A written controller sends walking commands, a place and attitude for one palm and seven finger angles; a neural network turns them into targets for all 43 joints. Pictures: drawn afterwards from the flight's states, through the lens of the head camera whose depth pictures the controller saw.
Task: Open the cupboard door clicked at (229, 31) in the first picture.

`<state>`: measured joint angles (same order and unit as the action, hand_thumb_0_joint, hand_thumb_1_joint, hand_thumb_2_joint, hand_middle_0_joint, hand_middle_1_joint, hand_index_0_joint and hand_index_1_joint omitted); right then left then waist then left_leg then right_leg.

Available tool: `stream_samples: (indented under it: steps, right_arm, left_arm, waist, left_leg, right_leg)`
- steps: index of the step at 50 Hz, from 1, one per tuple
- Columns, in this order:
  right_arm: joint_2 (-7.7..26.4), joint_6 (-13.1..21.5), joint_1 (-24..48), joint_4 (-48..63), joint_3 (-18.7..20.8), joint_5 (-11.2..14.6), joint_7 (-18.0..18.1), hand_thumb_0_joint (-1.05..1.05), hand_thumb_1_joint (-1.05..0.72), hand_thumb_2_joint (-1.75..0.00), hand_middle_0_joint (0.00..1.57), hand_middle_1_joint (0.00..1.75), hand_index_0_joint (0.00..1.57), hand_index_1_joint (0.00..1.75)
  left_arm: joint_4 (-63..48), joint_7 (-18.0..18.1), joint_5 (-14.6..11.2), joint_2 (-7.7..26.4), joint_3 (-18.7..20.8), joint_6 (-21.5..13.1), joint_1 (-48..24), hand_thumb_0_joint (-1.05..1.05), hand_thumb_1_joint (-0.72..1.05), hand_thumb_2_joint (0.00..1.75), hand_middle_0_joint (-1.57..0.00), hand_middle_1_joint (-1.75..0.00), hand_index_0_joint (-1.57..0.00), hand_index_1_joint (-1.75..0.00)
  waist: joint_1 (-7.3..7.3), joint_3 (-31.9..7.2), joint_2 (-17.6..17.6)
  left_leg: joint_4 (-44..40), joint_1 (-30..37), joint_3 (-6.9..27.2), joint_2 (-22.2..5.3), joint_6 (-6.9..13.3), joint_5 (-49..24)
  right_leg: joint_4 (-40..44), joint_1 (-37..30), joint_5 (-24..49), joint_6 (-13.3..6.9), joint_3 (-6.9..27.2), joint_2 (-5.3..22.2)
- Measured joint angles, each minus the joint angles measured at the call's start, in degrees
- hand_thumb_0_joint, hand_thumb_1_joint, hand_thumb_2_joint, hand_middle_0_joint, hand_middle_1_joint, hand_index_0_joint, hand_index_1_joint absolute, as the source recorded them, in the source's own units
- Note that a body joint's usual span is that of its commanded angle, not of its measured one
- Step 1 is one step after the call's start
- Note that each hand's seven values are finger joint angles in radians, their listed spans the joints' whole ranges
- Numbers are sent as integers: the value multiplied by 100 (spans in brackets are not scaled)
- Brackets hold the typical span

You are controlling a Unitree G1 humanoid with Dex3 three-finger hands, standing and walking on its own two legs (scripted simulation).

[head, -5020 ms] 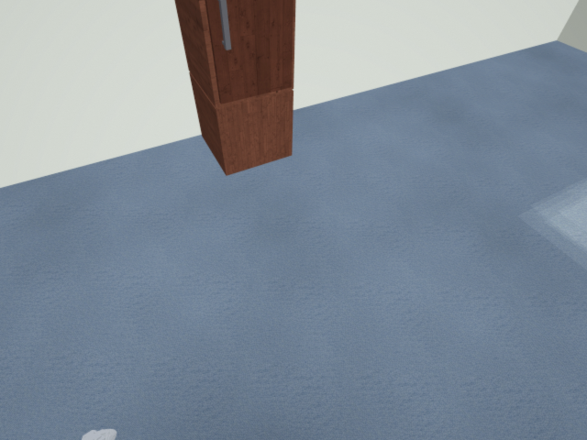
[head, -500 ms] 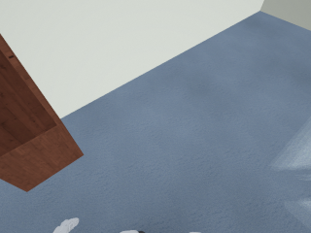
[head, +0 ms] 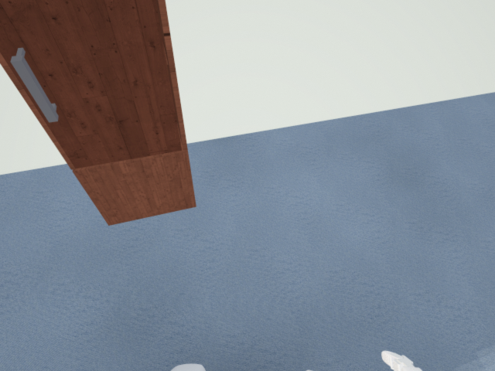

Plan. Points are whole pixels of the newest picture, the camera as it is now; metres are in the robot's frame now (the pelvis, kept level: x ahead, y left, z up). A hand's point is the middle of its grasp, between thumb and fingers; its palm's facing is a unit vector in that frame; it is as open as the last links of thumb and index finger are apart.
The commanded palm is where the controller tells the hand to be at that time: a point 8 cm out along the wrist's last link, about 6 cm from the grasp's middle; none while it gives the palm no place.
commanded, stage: turn to face it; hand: left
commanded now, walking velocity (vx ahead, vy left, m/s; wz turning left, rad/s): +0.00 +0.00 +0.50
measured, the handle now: (37, 86) +0.67 +0.56 +0.00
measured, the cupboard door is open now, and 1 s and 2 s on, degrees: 0 0 0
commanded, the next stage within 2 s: take the last steps up to it in 0.46 s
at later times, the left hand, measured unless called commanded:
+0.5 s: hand out of the picture +0.04 +0.18 -0.13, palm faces +0.23 -0.93 -0.28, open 7.4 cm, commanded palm none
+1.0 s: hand out of the picture -0.08 +0.24 -0.16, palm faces +0.39 -0.90 -0.20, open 7.4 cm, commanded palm none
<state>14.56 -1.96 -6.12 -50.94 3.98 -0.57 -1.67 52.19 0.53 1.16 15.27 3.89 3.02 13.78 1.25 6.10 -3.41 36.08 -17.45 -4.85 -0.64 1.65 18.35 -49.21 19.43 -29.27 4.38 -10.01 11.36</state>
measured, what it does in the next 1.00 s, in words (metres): steps on the spot, turning left: right foot, then left foot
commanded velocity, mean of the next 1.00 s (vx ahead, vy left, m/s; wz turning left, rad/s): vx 0.14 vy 0.03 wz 0.23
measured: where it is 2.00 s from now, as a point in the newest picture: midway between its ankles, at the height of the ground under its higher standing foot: (202, 344)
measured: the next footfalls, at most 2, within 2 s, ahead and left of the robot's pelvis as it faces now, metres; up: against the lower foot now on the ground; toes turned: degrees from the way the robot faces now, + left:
right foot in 0.36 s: +0.06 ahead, -0.13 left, +0.00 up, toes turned +6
left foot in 0.82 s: -0.02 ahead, +0.13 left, +0.00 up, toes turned +25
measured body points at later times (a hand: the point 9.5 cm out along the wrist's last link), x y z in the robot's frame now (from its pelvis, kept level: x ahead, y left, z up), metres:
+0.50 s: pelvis +0.00 -0.03 +0.01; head +0.03 -0.06 +0.46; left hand +0.03 +0.23 -0.11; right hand +0.12 -0.26 -0.15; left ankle -0.05 +0.10 -0.65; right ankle +0.02 -0.13 -0.72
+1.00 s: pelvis +0.01 +0.06 +0.02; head +0.00 +0.08 +0.47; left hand -0.10 +0.29 -0.14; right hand +0.12 -0.15 -0.12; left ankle -0.05 +0.11 -0.72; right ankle +0.06 -0.08 -0.64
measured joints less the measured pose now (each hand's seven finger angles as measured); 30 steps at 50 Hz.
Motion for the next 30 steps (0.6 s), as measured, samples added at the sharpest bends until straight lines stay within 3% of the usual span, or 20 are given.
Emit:
stream_samples:
  steps: [3, 6, 13, 17, 18, 19, 22, 26, 30]
  right_arm:
    - [-72, 70, -42, 44, -62, -17, 83, 0, -90, -90, 20, 30, 20, 30]
    - [-105, 45, -102, 8, -100, -27, 118, 0, -90, -90, 21, 30, 20, 30]
    - [-162, -15, -247, -72, -110, -51, 112, 0, -90, -90, 21, 30, 20, 30]
    - [-158, -61, -339, -133, -76, -51, 117, 0, -90, -90, 21, 30, 20, 30]
    - [-158, -66, -378, -146, -63, -34, 117, 0, -90, -90, 21, 30, 20, 30]
    - [-119, -70, -396, -169, -40, -7, 115, 0, -90, -90, 21, 30, 20, 30]
    - [-50, -167, -450, -263, 41, -3, 129, 0, -90, -90, 21, 30, 20, 30]
    - [-20, -221, -475, -422, 80, -16, 95, 0, -90, -90, 20, 30, 20, 30]
    - [-65, -243, -487, -551, 53, -8, 95, 0, -91, -90, 20, 30, 20, 30]
  left_arm:
    - [107, 28, -16, 116, 80, 114, -96, 1, 90, 90, -20, -30, -20, -30]
    - [61, -11, -19, 143, 102, 77, -175, 1, 91, 90, -20, -30, -20, -30]
    - [-97, -11, -29, 0, 34, 23, -350, 1, 91, 90, -20, -30, -20, -30]
    - [-173, 6, -58, -161, -50, -85, -403, 1, 91, 90, -20, -30, -20, -30]
    - [-201, 9, -59, -187, -78, -138, -379, 1, 91, 90, -20, -30, -20, -30]
    - [-189, 24, -37, -261, -102, -199, -376, 1, 90, 90, -20, -30, -20, -30]
    - [-176, 31, 5, -452, -200, -275, -313, 1, 90, 90, -20, -30, -20, -30]
    - [-86, 48, 12, -599, -240, -279, -180, 1, 90, 90, -20, -30, -20, -30]
    - [44, 53, 42, -631, -244, -298, -73, 1, 90, 90, -20, -30, -20, -30]
  waist:
    - [-9, 2, 46]
    - [-8, -26, 116]
    - [-118, -132, 301]
    - [-180, -187, 437]
    - [-178, -222, 442]
    - [-176, -226, 548]
    - [-204, -242, 693]
    - [-199, -250, 685]
    - [-151, -238, 542]
  left_leg:
    - [-130, 44, 195, 8, 21, -45]
    - [-489, 180, 360, 62, 14, -279]
    - [-798, 228, 689, 222, -4, -517]
    - [-621, 100, 863, 302, -105, -468]
    - [-501, 35, 887, 345, -145, -414]
    - [-299, -57, 932, 320, -174, -333]
    - [1204, -527, 888, 389, -264, 747]
    - [2686, -884, 691, 248, -399, 562]
    - [2409, -696, 554, 45, -496, 592]
  right_leg:
    - [-1156, 534, -55, 63, 472, -302]
    - [-1311, 754, 363, 91, 668, -429]
    - [-235, 479, 479, 66, 825, -670]
    - [982, -89, 779, -7, 772, -878]
    - [1490, -316, 1101, -33, 744, -895]
    - [1661, -399, 1242, -260, 676, -952]
    - [1599, -472, 1138, -550, 485, -890]
    - [1887, -701, 1241, -559, 331, -781]
    - [2035, -807, 1314, -530, 201, -652]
